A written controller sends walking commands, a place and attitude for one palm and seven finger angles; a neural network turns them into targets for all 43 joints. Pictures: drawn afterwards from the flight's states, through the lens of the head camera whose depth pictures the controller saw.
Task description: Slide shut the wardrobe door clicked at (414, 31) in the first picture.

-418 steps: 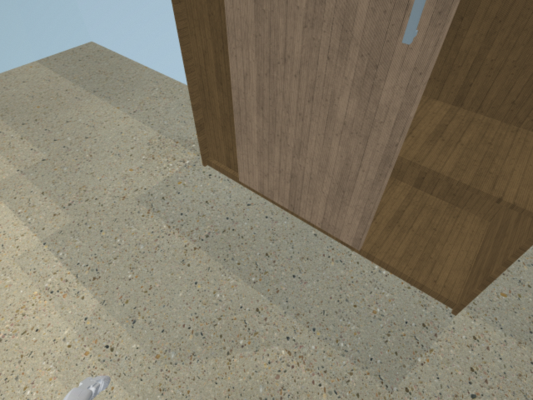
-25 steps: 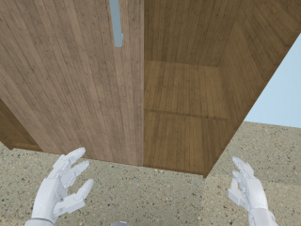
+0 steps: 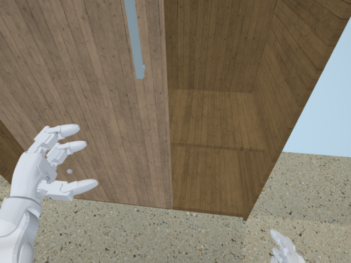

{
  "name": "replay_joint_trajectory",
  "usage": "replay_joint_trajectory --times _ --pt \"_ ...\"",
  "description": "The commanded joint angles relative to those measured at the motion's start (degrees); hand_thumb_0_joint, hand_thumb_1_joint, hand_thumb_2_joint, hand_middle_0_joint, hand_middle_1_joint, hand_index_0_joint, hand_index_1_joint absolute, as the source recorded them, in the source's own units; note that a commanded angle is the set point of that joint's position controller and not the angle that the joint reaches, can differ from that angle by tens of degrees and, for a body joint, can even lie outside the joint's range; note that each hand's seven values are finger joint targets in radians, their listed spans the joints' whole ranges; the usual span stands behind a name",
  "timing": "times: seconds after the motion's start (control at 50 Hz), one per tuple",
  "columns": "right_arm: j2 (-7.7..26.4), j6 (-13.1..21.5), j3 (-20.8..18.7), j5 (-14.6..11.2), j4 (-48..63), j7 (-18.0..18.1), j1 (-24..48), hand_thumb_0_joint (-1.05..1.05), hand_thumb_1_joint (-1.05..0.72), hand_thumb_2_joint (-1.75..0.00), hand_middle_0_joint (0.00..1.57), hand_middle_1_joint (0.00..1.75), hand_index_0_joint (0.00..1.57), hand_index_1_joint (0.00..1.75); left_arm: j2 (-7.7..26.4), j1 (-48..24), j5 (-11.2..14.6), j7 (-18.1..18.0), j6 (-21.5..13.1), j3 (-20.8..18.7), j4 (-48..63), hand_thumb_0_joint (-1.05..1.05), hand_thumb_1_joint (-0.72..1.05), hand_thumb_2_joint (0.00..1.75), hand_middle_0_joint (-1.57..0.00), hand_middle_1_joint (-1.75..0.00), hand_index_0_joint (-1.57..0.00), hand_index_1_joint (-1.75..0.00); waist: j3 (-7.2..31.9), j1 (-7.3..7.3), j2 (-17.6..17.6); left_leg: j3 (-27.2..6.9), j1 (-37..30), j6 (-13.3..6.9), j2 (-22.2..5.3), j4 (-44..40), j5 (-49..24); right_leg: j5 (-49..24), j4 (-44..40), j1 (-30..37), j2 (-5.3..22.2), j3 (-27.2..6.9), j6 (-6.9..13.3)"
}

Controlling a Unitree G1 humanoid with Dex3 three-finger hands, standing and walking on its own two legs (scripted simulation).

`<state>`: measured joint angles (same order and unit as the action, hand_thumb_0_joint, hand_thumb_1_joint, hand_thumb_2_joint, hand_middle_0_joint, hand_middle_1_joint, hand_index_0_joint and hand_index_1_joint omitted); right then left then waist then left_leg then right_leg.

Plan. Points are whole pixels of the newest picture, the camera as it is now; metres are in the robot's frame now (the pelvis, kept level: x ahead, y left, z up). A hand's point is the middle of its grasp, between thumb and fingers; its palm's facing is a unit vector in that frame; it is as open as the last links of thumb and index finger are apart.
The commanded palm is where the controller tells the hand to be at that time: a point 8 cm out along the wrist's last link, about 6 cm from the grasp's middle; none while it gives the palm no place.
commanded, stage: raise the hand with hooked fingers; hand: left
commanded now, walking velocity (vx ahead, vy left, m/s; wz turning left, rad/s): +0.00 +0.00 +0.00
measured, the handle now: (136, 35) +0.57 +0.16 +0.28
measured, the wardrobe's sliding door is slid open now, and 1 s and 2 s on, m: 0.41 0.41 0.41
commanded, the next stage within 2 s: move the hooked fingers beside the handle in 1.12 s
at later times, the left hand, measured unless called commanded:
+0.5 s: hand (41, 112) +0.28 +0.27 +0.25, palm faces +0.07 -0.99 -0.14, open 13.9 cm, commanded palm +0.25 +0.31 +0.26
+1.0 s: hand (34, 93) +0.29 +0.27 +0.28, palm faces +0.06 -0.99 -0.12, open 14.0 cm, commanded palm +0.27 +0.31 +0.29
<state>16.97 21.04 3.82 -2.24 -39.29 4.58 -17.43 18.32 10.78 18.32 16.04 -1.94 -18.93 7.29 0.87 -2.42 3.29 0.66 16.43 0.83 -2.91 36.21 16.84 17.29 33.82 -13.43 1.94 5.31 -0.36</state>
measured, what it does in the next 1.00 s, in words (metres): stands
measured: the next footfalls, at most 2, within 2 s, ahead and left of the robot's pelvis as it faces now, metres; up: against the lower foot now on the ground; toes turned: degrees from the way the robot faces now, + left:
none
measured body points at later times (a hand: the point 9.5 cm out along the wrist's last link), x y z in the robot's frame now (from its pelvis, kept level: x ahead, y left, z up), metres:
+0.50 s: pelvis +0.02 -0.01 +0.02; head -0.01 -0.04 +0.46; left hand +0.27 +0.32 +0.26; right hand +0.25 -0.20 -0.04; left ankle +0.03 +0.13 -0.73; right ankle +0.01 -0.12 -0.73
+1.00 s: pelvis +0.03 -0.01 +0.02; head -0.02 -0.03 +0.46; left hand +0.28 +0.32 +0.29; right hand +0.23 -0.23 -0.04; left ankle +0.03 +0.13 -0.73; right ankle +0.01 -0.12 -0.73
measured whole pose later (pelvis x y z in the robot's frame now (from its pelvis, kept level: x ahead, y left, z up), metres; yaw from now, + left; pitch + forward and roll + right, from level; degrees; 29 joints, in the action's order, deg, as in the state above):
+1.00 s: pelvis +0.03 -0.01 +0.02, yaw +0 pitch -5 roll +0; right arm 17.3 12.1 5.6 -4.3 -37.0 3.9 -10.4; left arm 30.2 -14.9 19.3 27.3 20.3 -31.0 0.2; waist 2.2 -4.3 3.5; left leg 1.4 6.0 1.1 -2.4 23.1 12.6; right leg 13.7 22.2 -3.9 1.8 5.0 -0.1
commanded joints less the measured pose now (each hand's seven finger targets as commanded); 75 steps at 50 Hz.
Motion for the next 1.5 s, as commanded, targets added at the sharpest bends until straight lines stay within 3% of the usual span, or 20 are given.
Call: replay_joint_trajectory --times 0.0,0.12,0.2,0.3,0.36,0.48,0.58,0.7,0.8,0.88,0.96,1.02,1.06,1.12,1.2,1.28,1.32,1.36,1.42,1.48 --pt "6.2 5.3 -2.2 -0.7 9.8 1.8 11.0 0.0 -0.9 -0.9 0.2 0.3 0.2 0.3 12.4 -18.6 1.1 3.8 -0.9 -3.8 9.3 0.0 -0.27 0.4 -0.28 -1.05 -0.28 -1.05 4.0 -0.1 -0.3 -1.8 -5.3 -2.4 2.7 -9.8 -1.2 -1.8 -9.8 -0.8 -2.0 -1.7 0.9" --pt "5.8 4.0 -1.4 -0.5 10.1 1.8 12.9 0.0 -0.9 -0.9 0.2 0.3 0.2 0.3 19.0 -23.9 2.4 5.9 3.8 -10.9 9.5 0.0 -0.41 0.34 -0.29 -1.14 -0.29 -1.14 6.7 -2.56 1.9 -2.0 -8.8 -2.1 3.3 -11.8 -7.6 -9.2 -10.8 4.5 -2.5 -1.5 1.5" --pt "5.3 2.6 -0.9 -0.9 10.6 1.4 14.2 0.0 -0.9 -0.9 0.2 0.3 0.2 0.3 19.7 -29.2 3.0 6.3 6.4 -11.7 9.1 0.0 -0.5 0.3 -0.3 -1.2 -0.3 -1.2 7.6 -2.24 3.3 -1.8 -11.5 -2.0 3.4 -12.7 -10.8 -13.6 -11.3 5.6 -2.6 -1.2 1.6" --pt "5.5 0.0 -0.5 -1.5 10.6 1.3 15.4 0.0 -0.9 -0.9 0.2 0.3 0.2 0.3 21.5 -34.2 2.2 8.6 12.3 -11.8 3.5 0.0 -0.5 0.3 -0.3 -1.2 -0.3 -1.2 6.9 -1.92 -0.1 -1.3 -12.2 -2.5 3.6 -13.4 -13.0 -17.2 -12.8 6.3 -2.5 -1.2 1.4" --pt "5.4 -1.4 -0.1 -1.7 11.0 1.1 16.4 0.0 -0.9 -0.9 0.2 0.3 0.2 0.3 23.8 -38.7 1.6 9.9 15.3 -12.0 3.2 0.0 -0.5 0.3 -0.3 -1.2 -0.3 -1.2 7.4 -1.97 1.6 -1.2 -13.3 -2.5 3.9 -13.8 -14.0 -18.2 -13.5 6.8 -2.4 -1.4 1.6" --pt "5.4 -3.2 0.2 -1.7 11.9 0.8 17.8 0.0 -0.9 -0.9 0.2 0.3 0.2 0.3 29.8 -45.6 2.0 11.1 17.1 -16.6 4.5 0.0 -0.5 0.3 -0.3 -1.2 -0.3 -1.2 13.2 -2.4 1.2 -1.5 -16.7 -2.8 4.4 -13.8 -17.8 -21.8 -13.9 9.4 -2.5 -1.2 1.7" --pt "6.2 -4.3 0.2 -2.1 11.2 0.6 18.2 0.0 -0.9 -0.9 0.2 0.3 0.2 0.3 32.8 -50.4 1.5 12.1 19.5 -17.6 -2.4 0.0 -0.5 0.3 -0.3 -1.2 -0.3 -1.2 10.3 -2.37 0.6 -1.9 -15.5 -2.8 4.2 -15.2 -16.3 -19.1 -15.0 8.0 -2.3 -0.9 1.8" --pt "7.2 -5.5 -0.5 -3.2 11.6 -0.2 18.0 0.0 -0.9 -0.9 0.2 0.3 0.2 0.3 27.6 -45.8 0.5 14.6 23.8 -11.6 -11.5 0.0 -0.5 0.3 -0.3 -1.2 -0.3 -1.2 6.0 -1.71 -2.5 -1.7 -13.1 -2.8 3.9 -15.5 -13.2 -15.8 -15.4 4.3 -1.8 -1.1 1.4" --pt "6.9 -5.7 -0.8 -2.6 14.7 -0.7 18.8 0.0 -0.9 -0.9 0.2 0.3 0.2 0.3 33.3 -47.7 1.8 14.2 20.7 -17.7 4.1 0.0 -0.5 0.3 -0.3 -1.2 -0.3 -1.2 17.3 -2.95 0.9 -1.5 -18.6 -3.0 4.5 -14.2 -19.0 -20.6 -13.6 9.1 -2.1 -1.2 1.8" --pt "6.3 -5.3 -0.6 -2.0 13.8 -0.4 18.5 0.0 -0.9 -0.9 0.2 0.3 0.2 0.3 34.8 -46.8 2.8 11.0 17.4 -22.3 6.8 0.0 -0.5 0.3 -0.3 -1.2 -0.3 -1.2 14.8 -3.34 1.3 -1.6 -17.3 -2.9 4.0 -15.0 -19.0 -19.5 -14.0 9.3 -2.6 -0.6 2.0" --pt "6.3 -5.1 -0.8 -2.3 11.6 0.0 18.1 0.0 -0.9 -0.9 0.2 0.3 0.2 0.3 31.6 -48.5 1.1 9.3 19.8 -18.5 0.4 0.0 -0.5 0.3 -0.3 -1.2 -0.3 -1.2 7.1 -2.59 6.7 -1.1 -14.9 -2.5 3.5 -16.2 -15.3 -15.0 -15.2 5.5 -2.2 -0.8 2.3" --pt "6.5 -4.8 -0.8 -2.8 10.9 0.3 17.9 0.0 -0.9 -0.9 0.2 0.3 0.2 0.3 27.6 -49.2 -0.1 10.2 22.8 -13.0 -5.0 0.0 -0.5 0.3 -0.3 -1.2 -0.3 -1.2 3.9 -1.61 2.5 -1.4 -13.6 -2.6 3.4 -16.6 -12.6 -12.5 -16.4 3.8 -2.1 -1.0 1.9" --pt "6.9 -4.7 -0.8 -3.1 11.4 0.4 18.1 0.0 -0.9 -0.9 0.2 0.3 0.2 0.3 27.6 -50.3 -0.6 11.1 23.4 -11.2 -3.7 0.0 -0.5 0.3 -0.3 -1.2 -0.3 -1.2 5.8 -1.19 1.7 -1.7 -14.4 -2.8 3.4 -16.4 -12.0 -12.1 -16.0 3.9 -1.9 -1.3 1.7" --pt "6.5 -4.8 -0.4 -2.9 12.7 0.4 18.7 0.0 -0.9 -0.9 0.2 0.3 0.2 0.3 29.3 -49.4 0.1 12.5 22.4 -12.7 1.0 0.0 -0.5 0.3 -0.3 -1.2 -0.3 -1.2 11.4 -1.63 1.4 -1.7 -17.1 -2.9 4.0 -15.3 -14.0 -14.7 -15.5 6.0 -2.2 -1.5 1.7" --pt "6.6 -5.2 -0.5 -2.3 13.1 0.2 18.8 0.0 -0.9 -0.9 0.2 0.3 0.2 0.3 34.3 -47.0 2.6 13.0 19.7 -20.3 3.6 0.0 -0.5 0.3 -0.3 -1.2 -0.3 -1.2 16.3 -2.95 -1.3 -1.6 -18.0 -3.2 4.4 -14.7 -17.0 -18.9 -14.6 9.3 -2.5 -1.0 1.5" --pt "6.7 -5.0 -0.5 -2.6 9.8 0.3 18.0 0.0 -0.9 -0.9 0.2 0.3 0.2 0.3 31.3 -52.0 2.0 11.4 20.1 -16.9 -9.4 0.0 -0.5 0.3 -0.3 -1.2 -0.3 -1.2 5.6 -1.09 -2.1 -1.9 -13.2 -2.8 3.5 -16.1 -10.7 -11.3 -16.7 3.1 -2.5 -0.8 1.3" --pt "6.9 -4.6 -0.7 -2.8 9.6 0.4 18.0 0.0 -0.9 -0.9 0.2 0.3 0.2 0.3 30.2 -54.3 0.3 10.8 20.6 -14.3 -11.3 0.0 -0.5 0.3 -0.3 -1.2 -0.3 -1.2 4.2 -1.01 1.5 -1.7 -12.7 -2.6 3.6 -16.3 -9.2 -9.0 -17.1 2.1 -2.1 -1.4 1.6" --pt "6.6 -4.1 -0.5 -3.1 10.2 0.6 17.9 0.0 -0.9 -0.9 0.2 0.3 0.2 0.3 28.6 -57.8 -1.4 10.7 21.0 -10.1 -10.6 0.0 -0.5 0.3 -0.3 -1.2 -0.3 -1.2 5.3 -0.25 5.7 -1.6 -13.7 -2.6 3.6 -16.3 -8.7 -8.6 -16.8 1.8 -1.6 -2.0 1.7" --pt "5.9 -3.8 -0.3 -3.2 10.8 0.9 17.6 0.0 -0.9 -0.9 0.2 0.3 0.2 0.3 24.9 -64.6 -2.7 10.9 19.1 -4.2 -6.9 0.0 -0.5 0.3 -0.3 -1.2 -0.3 -1.2 9.5 1.36 4.4 -2.0 -16.3 -2.7 3.7 -15.7 -9.5 -9.7 -16.4 2.7 -2.0 -1.9 1.6" --pt "6.6 -3.5 -0.6 -2.6 11.3 1.5 17.0 0.0 -0.9 -0.9 0.2 0.3 0.2 0.3 31.0 -65.1 -1.5 10.8 15.8 -11.2 -5.0 0.0 -0.5 0.3 -0.3 -1.2 -0.3 -1.2 17.4 0.03 1.2 -2.5 -19.3 -3.1 4.1 -14.7 -13.3 -14.3 -15.3 6.6 -2.1 -2.0 1.7"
